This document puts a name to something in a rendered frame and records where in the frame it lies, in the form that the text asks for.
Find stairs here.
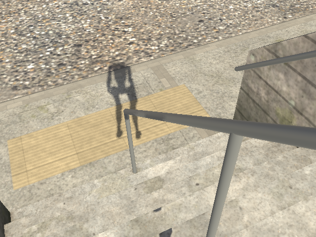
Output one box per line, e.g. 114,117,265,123
4,132,316,237

